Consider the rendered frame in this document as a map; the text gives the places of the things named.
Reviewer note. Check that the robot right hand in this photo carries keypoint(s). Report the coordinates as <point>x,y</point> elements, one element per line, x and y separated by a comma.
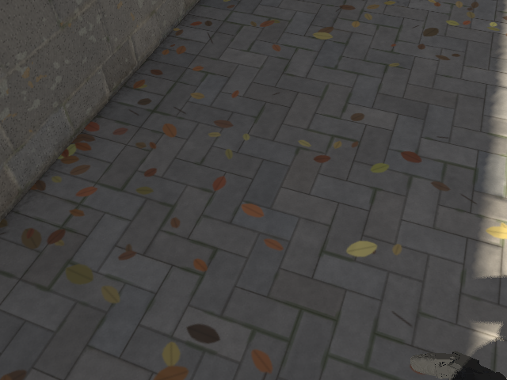
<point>455,366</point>

